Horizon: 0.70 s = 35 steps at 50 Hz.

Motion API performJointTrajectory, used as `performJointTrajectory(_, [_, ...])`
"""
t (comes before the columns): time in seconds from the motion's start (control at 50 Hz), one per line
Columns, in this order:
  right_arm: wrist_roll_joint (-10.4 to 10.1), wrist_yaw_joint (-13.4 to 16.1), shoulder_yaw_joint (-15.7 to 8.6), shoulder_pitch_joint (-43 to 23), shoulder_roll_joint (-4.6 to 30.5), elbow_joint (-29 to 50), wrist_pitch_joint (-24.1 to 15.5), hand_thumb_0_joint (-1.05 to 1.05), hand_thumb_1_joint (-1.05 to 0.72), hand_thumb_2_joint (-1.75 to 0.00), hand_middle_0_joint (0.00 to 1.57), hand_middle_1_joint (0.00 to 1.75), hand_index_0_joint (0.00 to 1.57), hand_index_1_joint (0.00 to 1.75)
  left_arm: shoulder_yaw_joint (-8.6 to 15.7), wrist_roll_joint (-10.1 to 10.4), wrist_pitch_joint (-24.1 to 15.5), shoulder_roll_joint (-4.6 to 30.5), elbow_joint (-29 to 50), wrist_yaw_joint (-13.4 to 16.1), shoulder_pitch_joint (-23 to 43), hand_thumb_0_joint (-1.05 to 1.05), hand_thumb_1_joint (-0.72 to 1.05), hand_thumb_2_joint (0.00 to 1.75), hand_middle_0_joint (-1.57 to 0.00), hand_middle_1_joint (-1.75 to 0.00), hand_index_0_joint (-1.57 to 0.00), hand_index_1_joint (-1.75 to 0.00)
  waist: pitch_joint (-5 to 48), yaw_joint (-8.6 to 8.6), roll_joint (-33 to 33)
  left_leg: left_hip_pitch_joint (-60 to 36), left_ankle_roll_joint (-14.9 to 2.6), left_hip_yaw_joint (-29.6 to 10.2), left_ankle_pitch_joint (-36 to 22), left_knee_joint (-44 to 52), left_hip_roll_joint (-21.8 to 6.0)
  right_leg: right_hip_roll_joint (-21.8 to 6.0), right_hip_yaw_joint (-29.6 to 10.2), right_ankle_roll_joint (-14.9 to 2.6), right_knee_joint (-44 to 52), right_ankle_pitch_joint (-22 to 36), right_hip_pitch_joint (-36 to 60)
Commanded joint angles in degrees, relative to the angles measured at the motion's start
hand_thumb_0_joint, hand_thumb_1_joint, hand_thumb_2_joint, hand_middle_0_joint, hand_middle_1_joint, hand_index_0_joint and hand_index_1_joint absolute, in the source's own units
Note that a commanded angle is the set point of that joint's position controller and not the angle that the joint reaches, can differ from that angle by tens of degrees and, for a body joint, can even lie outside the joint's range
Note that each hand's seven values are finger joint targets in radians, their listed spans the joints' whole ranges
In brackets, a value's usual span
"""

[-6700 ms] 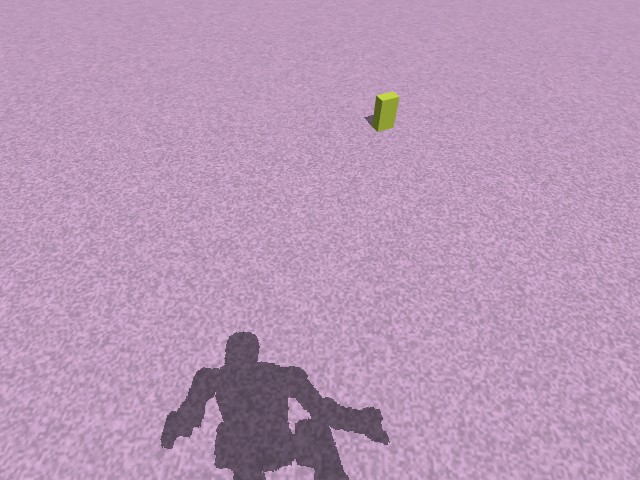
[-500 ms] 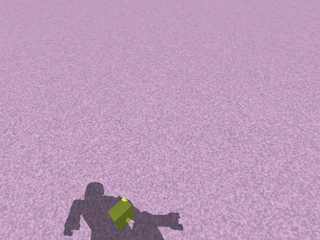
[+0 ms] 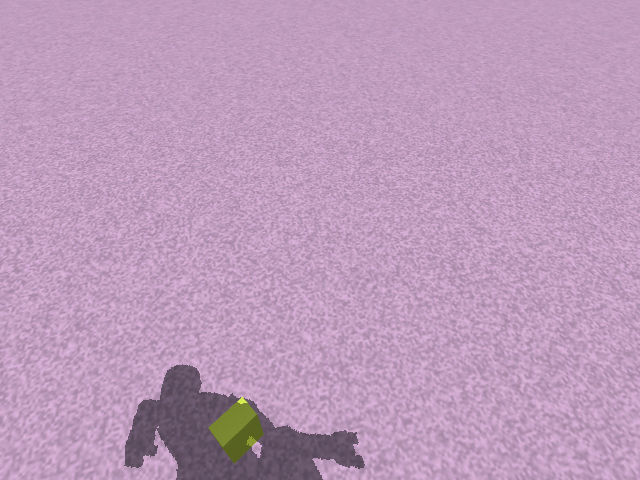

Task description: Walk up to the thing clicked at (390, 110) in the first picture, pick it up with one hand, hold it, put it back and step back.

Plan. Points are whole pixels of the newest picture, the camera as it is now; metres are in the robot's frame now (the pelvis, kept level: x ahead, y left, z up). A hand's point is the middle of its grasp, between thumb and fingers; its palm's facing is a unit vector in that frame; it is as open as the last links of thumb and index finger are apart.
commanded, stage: stand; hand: left
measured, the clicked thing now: (238, 431) +0.36 +0.21 -0.69
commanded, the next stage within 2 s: none
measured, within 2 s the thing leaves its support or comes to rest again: neither
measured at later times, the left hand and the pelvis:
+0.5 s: hand out of the picture +0.08 +0.24 -0.15, palm faces -0.02 -0.94 -0.35, open 7.4 cm; pelvis +0.00 -0.01 +0.00, yaw +0 degrees
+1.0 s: hand out of the picture +0.08 +0.24 -0.15, palm faces -0.02 -0.94 -0.35, open 7.4 cm; pelvis +0.01 -0.01 +0.00, yaw +0 degrees
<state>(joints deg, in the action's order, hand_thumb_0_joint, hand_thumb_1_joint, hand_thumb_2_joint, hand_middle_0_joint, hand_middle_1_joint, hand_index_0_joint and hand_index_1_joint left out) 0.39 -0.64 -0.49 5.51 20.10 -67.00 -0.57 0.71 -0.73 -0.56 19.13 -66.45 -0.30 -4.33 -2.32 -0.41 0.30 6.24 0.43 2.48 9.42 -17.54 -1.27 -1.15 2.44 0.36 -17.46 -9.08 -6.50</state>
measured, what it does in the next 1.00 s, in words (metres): stands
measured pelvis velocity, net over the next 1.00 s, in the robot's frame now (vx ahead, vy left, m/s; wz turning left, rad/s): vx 0.01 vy -0.01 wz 0.00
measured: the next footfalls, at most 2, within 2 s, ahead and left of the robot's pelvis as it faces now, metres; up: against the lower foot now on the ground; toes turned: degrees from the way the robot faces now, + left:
none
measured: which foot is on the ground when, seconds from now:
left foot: down 0.00-1.00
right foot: down 0.00-1.00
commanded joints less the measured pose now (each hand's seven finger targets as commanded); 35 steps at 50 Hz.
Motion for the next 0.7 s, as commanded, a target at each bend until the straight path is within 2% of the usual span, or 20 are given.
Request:
performJointTrajectory(0.0, [0.3, 1.1, -1.8, -3.3, 11.9, 4.0, -1.2, 0.0, -0.9, -0.9, 0.2, 0.3, 0.2, 0.3, 1.8, 0.4, -1.1, 12.5, 3.5, 0.7, 2.8, 0.0, 0.9, 0.9, -0.2, -0.3, -0.2, -0.3, 4.0, 0.18, -0.8, -0.8, -0.83, -6.1, -7.2, 3.1, -7.2, -6.9, -6.0, -0.98, 2.5, 5.5, 0.7])
performJointTrajectory(0.12, [0.3, 1.0, -1.7, -3.0, 11.8, 3.9, -1.3, 0.0, -0.9, -0.9, 0.2, 0.3, 0.2, 0.3, 1.6, 0.4, -1.2, 12.7, 4.0, 0.7, 2.7, 0.0, 0.9, 0.9, -0.2, -0.3, -0.2, -0.3, 4.8, 0.12, -0.1, -1.0, -0.84, -6.1, -8.5, 3.1, -7.4, -7.1, -5.8, -1.05, 2.1, 6.8, 1.5])
performJointTrajectory(0.2, [0.2, 1.0, -1.6, -2.9, 11.9, 3.9, -1.3, 0.0, -0.9, -0.9, 0.2, 0.3, 0.2, 0.3, 1.4, 0.3, -1.1, 12.5, 4.0, 0.6, 1.9, 0.0, 0.9, 0.9, -0.2, -0.3, -0.2, -0.3, 3.9, 0.26, 0.1, -0.8, -0.71, -5.9, -6.3, 3.2, -7.2, -6.9, -6.0, -0.94, 2.9, 5.1, 0.7])
performJointTrajectory(0.32, [0.2, 0.9, -1.6, -2.7, 11.8, 4.0, -1.3, 0.0, -0.9, -0.9, 0.2, 0.3, 0.2, 0.3, 1.3, 0.5, -1.3, 12.8, 4.3, 0.7, 1.8, 0.0, 0.9, 0.9, -0.2, -0.3, -0.2, -0.3, 4.2, 0.13, 0.0, -1.5, -0.81, -5.9, -7.6, 2.9, -7.3, -7.1, -6.0, -1.21, 2.8, 6.4, 0.3])
performJointTrajectory(0.36, [0.3, 0.9, -1.6, -2.5, 11.8, 4.0, -1.2, 0.0, -0.9, -0.9, 0.2, 0.3, 0.2, 0.3, 1.4, 0.4, -1.3, 12.9, 4.3, 0.7, 1.7, 0.0, 0.9, 0.9, -0.2, -0.3, -0.2, -0.3, 4.3, 0.09, 0.0, -1.4, -0.86, -5.7, -6.0, 2.9, -7.2, -7.3, -6.4, -1.23, 2.8, 6.0, 0.6])
performJointTrajectory(0.46, [0.2, 0.9, -1.6, -2.6, 11.6, 4.3, -1.2, 0.0, -0.9, -0.9, 0.2, 0.3, 0.2, 0.3, 1.3, 0.4, -1.4, 13.1, 4.4, 0.8, 1.6, 0.0, 0.9, 0.9, -0.2, -0.3, -0.2, -0.3, 4.5, 0.05, -0.7, -2.1, -0.88, -5.8, -8.7, 2.8, -7.4, -7.2, -6.1, -1.14, 2.6, 8.0, 0.8])
performJointTrajectory(0.64, [0.3, 0.9, -1.4, -2.3, 11.6, 4.4, -1.0, 0.0, -0.9, -0.9, 0.2, 0.3, 0.2, 0.3, 1.4, 0.5, -1.3, 13.4, 4.5, 0.8, 1.2, 0.0, 0.9, 0.9, -0.2, -0.3, -0.2, -0.3, 3.2, 0.14, -0.3, -0.7, -0.85, -5.6, -4.7, 3.0, -7.1, -7.2, -6.5, -1.26, 3.4, 5.3, 0.5])
performJointTrajectory(0.68, [0.3, 0.9, -1.6, -2.5, 11.6, 4.7, -1.0, 0.0, -0.9, -0.9, 0.2, 0.3, 0.2, 0.3, 1.5, 0.3, -1.3, 13.6, 4.5, 0.9, 1.0, 0.0, 0.9, 0.9, -0.2, -0.3, -0.2, -0.3, 3.8, 0.1, -0.5, -1.7, -0.79, -5.8, -5.6, 3.0, -7.3, -7.1, -6.1, -1.38, 3.1, 5.3, 0.3])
